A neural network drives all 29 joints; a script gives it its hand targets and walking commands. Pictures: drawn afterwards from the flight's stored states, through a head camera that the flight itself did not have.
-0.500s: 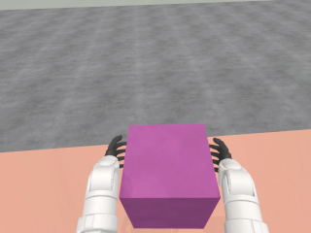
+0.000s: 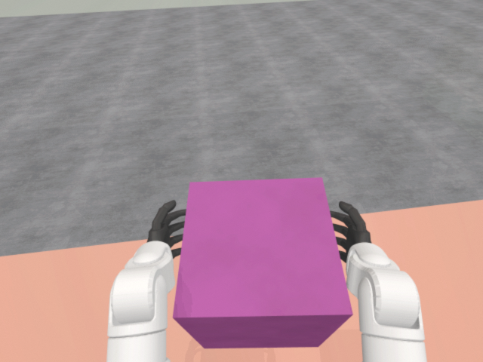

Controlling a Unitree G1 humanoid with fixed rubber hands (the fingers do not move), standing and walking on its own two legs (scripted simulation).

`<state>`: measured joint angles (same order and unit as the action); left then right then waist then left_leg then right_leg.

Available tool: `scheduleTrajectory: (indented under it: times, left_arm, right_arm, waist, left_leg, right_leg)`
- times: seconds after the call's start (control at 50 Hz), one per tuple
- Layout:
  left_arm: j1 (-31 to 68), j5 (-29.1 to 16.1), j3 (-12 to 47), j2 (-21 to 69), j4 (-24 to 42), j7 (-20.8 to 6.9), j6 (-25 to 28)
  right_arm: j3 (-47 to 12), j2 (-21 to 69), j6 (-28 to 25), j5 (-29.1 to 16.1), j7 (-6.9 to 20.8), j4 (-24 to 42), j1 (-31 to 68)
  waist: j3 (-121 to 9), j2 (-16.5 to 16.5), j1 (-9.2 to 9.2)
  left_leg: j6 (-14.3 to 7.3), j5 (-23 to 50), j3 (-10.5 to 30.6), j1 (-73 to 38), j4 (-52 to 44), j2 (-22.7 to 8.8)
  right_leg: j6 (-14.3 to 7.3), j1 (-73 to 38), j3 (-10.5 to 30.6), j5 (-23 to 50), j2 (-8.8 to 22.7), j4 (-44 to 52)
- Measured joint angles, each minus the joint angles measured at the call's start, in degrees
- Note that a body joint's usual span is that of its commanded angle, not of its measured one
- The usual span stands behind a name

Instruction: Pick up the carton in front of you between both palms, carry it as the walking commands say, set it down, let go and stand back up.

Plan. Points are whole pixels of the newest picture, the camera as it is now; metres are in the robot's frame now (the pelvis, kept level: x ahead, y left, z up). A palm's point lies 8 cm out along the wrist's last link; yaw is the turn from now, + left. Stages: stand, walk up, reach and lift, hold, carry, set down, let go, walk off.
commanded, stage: carry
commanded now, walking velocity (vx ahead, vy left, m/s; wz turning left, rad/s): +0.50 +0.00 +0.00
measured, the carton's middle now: (258, 270) +0.28 +0.00 +0.03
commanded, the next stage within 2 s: none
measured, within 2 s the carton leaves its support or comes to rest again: neither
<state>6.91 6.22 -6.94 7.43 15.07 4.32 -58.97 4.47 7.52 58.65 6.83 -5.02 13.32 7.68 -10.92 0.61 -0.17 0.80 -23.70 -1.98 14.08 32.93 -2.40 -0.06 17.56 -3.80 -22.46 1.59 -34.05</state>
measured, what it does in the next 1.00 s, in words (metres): walks ahead: left foot, then right foot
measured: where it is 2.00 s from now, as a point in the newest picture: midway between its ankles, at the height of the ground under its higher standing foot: (261, 256)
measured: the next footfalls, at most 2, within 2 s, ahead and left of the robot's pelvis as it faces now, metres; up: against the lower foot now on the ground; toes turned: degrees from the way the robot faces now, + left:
left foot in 0.22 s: +0.20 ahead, +0.10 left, +0.00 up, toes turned +10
right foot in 0.68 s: +0.58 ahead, -0.08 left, +0.00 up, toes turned -9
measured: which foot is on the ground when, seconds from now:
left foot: down 0.00-0.02, up 0.04-0.20, down 0.22-0.70, up 0.72-1.00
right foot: down 0.00-0.26, up 0.28-0.66, down 0.68-1.00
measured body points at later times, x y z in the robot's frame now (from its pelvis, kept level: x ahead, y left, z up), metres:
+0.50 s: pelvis +0.26 +0.03 +0.02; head +0.25 +0.04 +0.47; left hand +0.52 +0.17 +0.11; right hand +0.50 -0.14 +0.11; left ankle +0.16 +0.09 -0.73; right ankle +0.32 -0.11 -0.67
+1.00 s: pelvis +0.57 -0.03 +0.01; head +0.59 -0.04 +0.46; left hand +0.89 +0.14 +0.11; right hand +0.90 -0.16 +0.10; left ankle +0.66 +0.13 -0.65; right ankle +0.54 -0.07 -0.73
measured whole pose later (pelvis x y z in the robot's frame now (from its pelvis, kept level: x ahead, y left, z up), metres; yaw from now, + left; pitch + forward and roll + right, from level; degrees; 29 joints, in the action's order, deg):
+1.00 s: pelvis +0.57 -0.03 +0.01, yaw +2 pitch +4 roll +1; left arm 18.7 1.4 -10.6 7.2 9.5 7.9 -60.8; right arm 10.8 7.5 61.5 3.5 -8.4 11.7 17.0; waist -3.5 0.0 -2.1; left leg -2.7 -9.3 -3.4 42.3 58.6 -6.1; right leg -5.6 12.2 -11.9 -16.6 -0.5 -24.1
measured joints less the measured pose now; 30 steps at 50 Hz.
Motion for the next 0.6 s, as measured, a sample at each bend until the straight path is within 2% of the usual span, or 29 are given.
scheduleTrajectory:
  times: [0.04,0.06,0.12,0.16,0.22,0.24,0.26,0.3,0.34,0.36,0.4,0.48,0.54,0.6]
  left_arm:
    - [-0.6,-1.1,1.7,0.0,2.1,0.7,-2.2]
    - [-0.8,-1.5,2.6,0.0,2.8,1.0,-3.2]
    - [-3.7,-2.4,4.5,-0.1,6.8,2.1,-5.8]
    - [-6.2,-3.0,4.9,-0.1,10.8,2.9,-7.1]
    - [-8.2,-3.9,4.6,0.0,16.1,4.0,-8.3]
    - [-8.6,-4.4,4.2,0.0,17.5,4.0,-8.5]
    - [-9.0,-4.9,3.6,0.0,18.1,4.1,-8.7]
    - [-8.8,-5.5,2.8,0.0,17.5,4.3,-9.7]
    - [-8.2,-5.9,2.9,0.0,16.3,4.4,-10.6]
    - [-8.0,-6.1,3.2,-0.1,15.8,4.4,-10.8]
    - [-7.9,-6.0,3.7,-0.1,15.1,4.2,-10.7]
    - [-8.4,-4.8,4.4,0.0,15.5,3.4,-9.9]
    - [-9.4,-3.9,4.7,0.1,16.5,3.1,-9.5]
    - [-10.4,-3.4,4.8,0.2,17.6,3.1,-9.5]
  right_arm:
    - [0.2,-0.2,2.8,-1.0,-1.0,4.8,-2.5]
    - [0.5,-0.3,3.8,-1.7,-1.5,6.9,-3.9]
    - [0.5,-0.2,6.6,-3.6,-2.4,11.7,-7.4]
    - [-0.2,-0.2,7.6,-4.6,-2.5,14.0,-8.5]
    - [-1.4,-0.1,8.1,-5.5,-2.5,16.8,-8.9]
    - [-1.9,-0.1,8.1,-5.7,-2.5,17.2,-8.7]
    - [-2.4,-0.1,8.0,-5.7,-2.5,16.7,-8.5]
    - [-2.9,-0.1,8.4,-5.5,-2.8,15.9,-8.6]
    - [-2.6,0.0,9.2,-5.4,-3.2,16.2,-9.5]
    - [-2.3,0.0,9.6,-5.4,-3.4,16.6,-10.0]
    - [-1.8,0.1,10.1,-5.3,-3.5,17.3,-10.6]
    - [-1.7,0.0,10.1,-5.4,-3.6,18.0,-10.5]
    - [-1.8,0.0,9.9,-5.5,-3.3,17.7,-10.1]
    - [-2.2,0.0,9.8,-5.5,-2.9,17.6,-10.1]
  waist:
    - [-0.1,1.5,0.54]
    - [-0.2,1.2,0.53]
    - [0.4,-1.4,-0.03]
    - [1.6,-2.8,-0.83]
    - [3.7,-3.9,-1.71]
    - [4.1,-4.0,-2.11]
    - [4.0,-4.0,-2.01]
    - [3.5,-2.7,-1.33]
    - [3.0,-1.4,-0.33]
    - [2.7,-0.8,0.24]
    - [2.2,0.3,1.41]
    - [1.8,0.9,2.94]
    - [2.1,0.4,2.89]
    - [3.0,0.0,2.28]
  left_leg:
    - [0.2,-1.4,0.5,1.0,3.3,-1.3]
    - [0.5,-0.5,-0.6,3.1,8.1,-1.6]
    - [0.1,-7.7,-3.8,9.4,16.9,0.0]
    - [-0.5,-5.8,-5.8,12.1,13.2,1.0]
    - [-1.3,4.8,-9.0,12.1,0.2,2.4]
    - [-2.6,10.2,-10.1,10.7,-1.4,2.5]
    - [-4.1,11.9,-11.0,10.0,-0.2,2.4]
    - [-6.1,8.0,-11.3,7.8,0.4,2.3]
    - [-6.0,6.4,-11.1,4.5,-2.7,2.3]
    - [-5.1,7.1,-10.8,2.6,-5.1,2.3]
    - [-4.8,7.7,-10.1,-1.4,-9.9,2.2]
    - [-4.1,7.3,-8.9,-8.8,-16.9,1.6]
    - [-2.9,5.2,-8.3,-13.8,-19.2,1.1]
    - [-1.5,1.8,-8.0,-18.8,-20.0,0.7]
  right_leg:
    - [-0.1,-2.1,-1.7,1.8,-0.9,2.0]
    - [-0.1,-2.9,-2.3,0.7,-0.8,2.5]
    - [0.4,-6.6,-2.5,-0.7,0.6,6.5]
    - [0.9,-9.7,-1.8,-0.4,1.5,9.7]
    - [1.8,-13.4,-1.0,-2.8,2.9,9.7]
    - [1.9,-13.4,-1.0,-4.8,3.6,6.1]
    - [1.7,-11.3,-1.4,-5.5,4.4,-0.3]
    - [0.7,-4.4,0.1,-4.7,3.4,-17.0]
    - [-0.5,2.7,-0.1,-2.9,2.7,-28.2]
    - [-0.8,5.6,-0.7,-1.0,2.7,-30.0]
    - [-0.9,10.0,-1.7,2.7,2.8,-28.2]
    - [-0.1,15.8,-3.1,9.0,2.8,-16.7]
    - [-0.1,17.7,-4.5,13.3,2.6,-7.2]
    - [-1.1,17.5,-7.0,17.0,1.9,-0.3]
